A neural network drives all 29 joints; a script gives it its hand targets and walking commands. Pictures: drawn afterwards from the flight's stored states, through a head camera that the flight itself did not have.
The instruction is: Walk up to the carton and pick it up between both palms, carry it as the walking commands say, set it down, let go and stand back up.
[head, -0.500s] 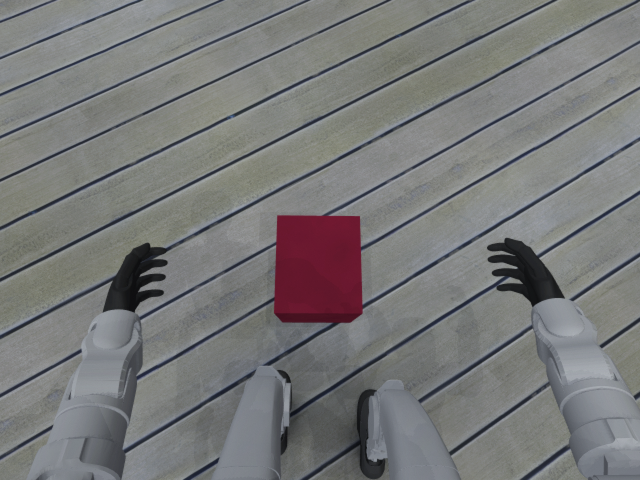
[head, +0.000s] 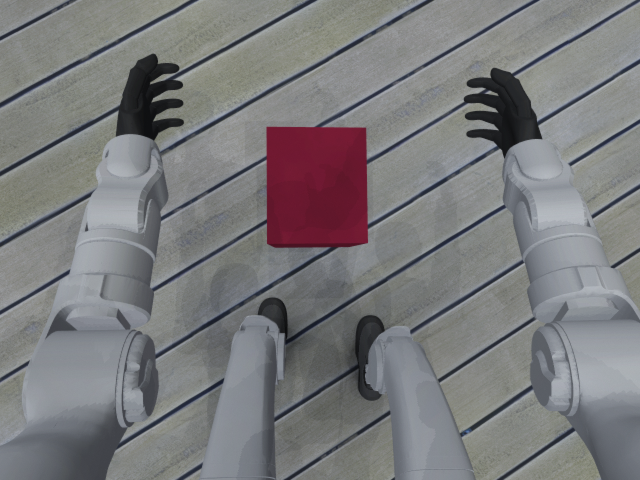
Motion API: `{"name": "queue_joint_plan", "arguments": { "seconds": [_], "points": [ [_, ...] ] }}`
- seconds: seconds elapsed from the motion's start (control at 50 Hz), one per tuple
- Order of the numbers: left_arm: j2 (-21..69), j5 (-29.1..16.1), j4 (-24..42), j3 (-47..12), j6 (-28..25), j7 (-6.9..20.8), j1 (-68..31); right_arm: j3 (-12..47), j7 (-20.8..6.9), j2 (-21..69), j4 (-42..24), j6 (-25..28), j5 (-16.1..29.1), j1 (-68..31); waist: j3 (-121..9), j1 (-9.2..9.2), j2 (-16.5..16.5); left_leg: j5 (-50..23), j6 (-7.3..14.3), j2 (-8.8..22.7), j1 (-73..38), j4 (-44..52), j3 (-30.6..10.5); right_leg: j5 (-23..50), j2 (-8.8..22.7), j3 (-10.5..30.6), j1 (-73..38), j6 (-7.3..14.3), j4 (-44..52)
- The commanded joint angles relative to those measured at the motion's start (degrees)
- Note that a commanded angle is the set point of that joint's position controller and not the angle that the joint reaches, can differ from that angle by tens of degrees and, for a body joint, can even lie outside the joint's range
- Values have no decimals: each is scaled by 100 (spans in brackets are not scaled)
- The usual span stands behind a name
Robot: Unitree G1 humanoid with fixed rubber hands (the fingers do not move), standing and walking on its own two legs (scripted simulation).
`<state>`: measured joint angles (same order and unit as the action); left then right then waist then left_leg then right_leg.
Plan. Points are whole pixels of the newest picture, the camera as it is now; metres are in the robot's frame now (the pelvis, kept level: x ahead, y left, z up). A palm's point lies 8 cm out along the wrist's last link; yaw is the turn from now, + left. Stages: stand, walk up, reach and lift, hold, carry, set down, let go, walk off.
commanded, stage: reach and lift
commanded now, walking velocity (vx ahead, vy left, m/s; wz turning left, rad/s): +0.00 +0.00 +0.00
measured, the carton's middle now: (314, 196) +0.48 +0.02 -0.53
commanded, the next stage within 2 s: none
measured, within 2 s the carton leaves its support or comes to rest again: neither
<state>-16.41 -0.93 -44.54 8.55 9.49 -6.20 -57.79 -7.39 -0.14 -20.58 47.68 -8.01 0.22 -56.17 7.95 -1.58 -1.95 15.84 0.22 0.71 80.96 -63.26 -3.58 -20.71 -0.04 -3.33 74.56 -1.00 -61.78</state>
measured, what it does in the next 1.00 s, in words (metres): lowers itself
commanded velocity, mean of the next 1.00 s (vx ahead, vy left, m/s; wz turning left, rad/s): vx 0.00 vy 0.00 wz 0.00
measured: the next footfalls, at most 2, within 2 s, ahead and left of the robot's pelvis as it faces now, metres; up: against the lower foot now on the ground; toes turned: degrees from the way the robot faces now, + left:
none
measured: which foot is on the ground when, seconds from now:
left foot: down 0.00-1.00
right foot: down 0.00-1.00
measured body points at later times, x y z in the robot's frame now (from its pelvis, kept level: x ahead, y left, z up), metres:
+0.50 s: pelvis +0.00 -0.01 -0.04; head +0.34 +0.01 +0.25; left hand +0.50 +0.20 -0.20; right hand +0.51 -0.19 -0.19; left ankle +0.10 +0.10 -0.63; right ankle +0.07 -0.14 -0.63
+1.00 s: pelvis -0.04 -0.01 -0.19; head +0.33 +0.01 +0.06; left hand +0.50 +0.18 -0.36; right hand +0.51 -0.17 -0.35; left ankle +0.10 +0.10 -0.63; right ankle +0.07 -0.14 -0.63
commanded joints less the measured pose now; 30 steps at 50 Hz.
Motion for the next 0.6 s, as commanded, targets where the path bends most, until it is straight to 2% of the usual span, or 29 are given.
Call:
{"name": "queue_joint_plan", "arguments": {
  "seconds": [0.0, 0.02, 0.06, 0.08, 0.1, 0.12, 0.14, 0.16, 0.18, 0.2, 0.24, 0.28, 0.3, 0.32, 0.34, 0.36, 0.38, 0.42, 0.44, 0.46, 0.48, 0.5, 0.52, 0.54, 0.56, 0.58],
  "points": [
    [203, -305, 1090, 407, -268, -161, -1790, -832, 60, -79, -1097, 297, 785, -2067, -7961, 117, -341, -3042, -91, -317, -6107, 99, -136, 1466, -736, 41, -534, 20, 223],
    [178, -334, 1130, 453, -276, -190, -1770, -888, 95, -161, -1106, 331, 759, -1963, -8155, 210, -258, -3295, -82, -316, -6197, 45, -147, 1577, -739, -9, -465, 1, 199],
    [72, -214, 1212, 624, -337, -236, -1676, -1069, 138, -204, -1076, 365, 676, -1695, -8118, 181, -302, -3902, -78, -275, -6523, -37, -232, 1662, -740, 1, -20, -27, 179],
    [66, -142, 1181, 717, -363, -227, -1697, -1079, 165, -178, -1018, 392, 656, -1641, -8092, 101, -392, -4004, -97, -271, -6484, -53, -213, 1691, -724, 53, 44, -16, 221],
    [72, -173, 1165, 744, -381, -207, -1702, -1077, 171, -105, -1057, 414, 628, -1683, -8019, 149, -237, -3945, -87, -264, -6368, -12, -220, 1704, -731, 28, -22, -33, 240],
    [129, -129, 1103, 744, -403, -187, -1688, -1144, 178, -117, -952, 428, 565, -1608, -7845, 180, -295, -3906, -111, -256, -6166, -10, -196, 1735, -714, 52, 45, -39, 261],
    [78, -82, 990, 833, -441, -168, -1602, -1095, 187, -29, -948, 437, 550, -1599, -7748, 55, -198, -3732, -97, -276, -5833, -9, -131, 1784, -691, 83, -129, -43, 241],
    [5, -85, 1109, 857, -492, -127, -1575, -983, 192, 147, -1129, 468, 643, -1619, -7909, 5, -141, -3828, -53, -306, -5775, -29, -68, 2036, -691, 114, -395, -50, 237],
    [160, -117, 774, 787, -509, -58, -1519, -944, 182, 210, -940, 491, 582, -1591, -7491, 20, -103, -3693, -39, -304, -5409, -47, -49, 1977, -665, 136, -211, -59, 209],
    [238, -138, 715, 780, -546, 10, -1446, -807, 177, 352, -1052, 518, 639, -1622, -7514, -46, -25, -3743, -13, -306, -5219, -76, -25, 2073, -667, 142, -268, -68, 190],
    [261, -76, 355, 801, -609, 94, -1376, -801, 160, 518, -752, 540, 583, -1693, -6963, -126, 14, -3358, -3, -317, -4466, -144, 26, 1904, -642, 189, 62, -77, 36],
    [291, 10, 43, 867, -660, 179, -1461, -780, 139, 706, -446, 538, 528, -1671, -6481, -118, 66, -2887, 16, -328, -3655, -208, 103, 1793, -626, 271, 162, -99, -72],
    [236, 67, 61, 978, -697, 191, -1534, -796, 138, 692, -525, 547, 507, -1812, -6534, -182, 134, -2842, 22, -355, -3506, -274, 100, 1806, -630, 281, 210, -119, -182],
    [238, 105, 99, 988, -718, 187, -1568, -854, 142, 729, -391, 560, 465, -1769, -6635, -129, 145, -2686, -13, -354, -3269, -375, 134, 1785, -635, 231, 236, -137, -345],
    [194, 175, 108, 1061, -758, 173, -1693, -878, 165, 636, -327, 562, 431, -1819, -6575, -169, 59, -2640, -13, -368, -3156, -510, 170, 1702, -643, 272, 471, -125, -444],
    [113, 149, 476, 1089, -803, 135, -1893, -883, 208, 531, -597, 592, 407, -1952, -7178, -114, 131, -2734, -20, -402, -3291, -667, 174, 1817, -656, 221, 324, -124, -596],
    [-59, 225, 639, 1122, -817, 102, -2076, -852, 256, 497, -703, 582, 474, -2024, -7508, -191, 88, -2800, -4, -407, -3427, -788, 176, 1825, -669, 227, 341, -144, -745],
    [-153, 126, 769, 994, -784, 53, -2343, -864, 334, 332, -806, 529, 495, -2245, -7990, -79, 42, -2669, -20, -407, -3505, -1089, 183, 1621, -675, 143, 493, -160, -985],
    [-179, 40, 689, 934, -754, 50, -2270, -740, 379, 348, -764, 494, 607, -2238, -8100, -133, 13, -2663, -15, -395, -3600, -1177, 233, 1509, -653, 178, 505, -168, -1019],
    [-290, 17, 648, 925, -724, 36, -2407, -732, 427, 236, -826, 461, 599, -2457, -8096, -141, 19, -2286, -17, -403, -3183, -1371, 298, 1322, -650, 164, 525, -171, -1225],
    [-437, -42, 681, 900, -670, -1, -2441, -607, 462, 239, -1108, 427, 709, -2706, -8404, -185, 151, -2234, 5, -425, -3257, -1453, 301, 1278, -687, 58, 472, -208, -1398],
    [-411, -110, 593, 846, -625, -39, -2458, -652, 500, 95, -1005, 399, 686, -2733, -8316, -146, 93, -2080, -30, -438, -3137, -1550, 328, 1123, -688, 33, 619, -197, -1514],
    [-494, -92, 627, 849, -609, -78, -2506, -539, 519, 123, -1162, 369, 833, -2846, -8360, -258, 73, -1895, -15, -432, -3133, -1649, 350, 898, -702, 7, 774, -218, -1671],
    [-390, -158, 551, 717, -566, -127, -2521, -510, 545, 47, -1209, 369, 901, -2913, -8429, -215, -30, -1800, -28, -422, -3155, -1749, 327, 746, -716, -36, 923, -185, -1784],
    [-546, -165, 568, 776, -518, -176, -2584, -452, 580, -32, -1255, 304, 920, -3017, -8481, -307, 65, -1600, -44, -435, -2925, -1884, 380, 637, -712, -35, 868, -188, -1936],
    [-523, -253, 652, 691, -487, -227, -2605, -398, 597, -57, -1302, 285, 1006, -3051, -8571, -286, 0, -1476, -53, -430, -2996, -1932, 370, 509, -722, -53, 914, -175, -2043]
  ]
}}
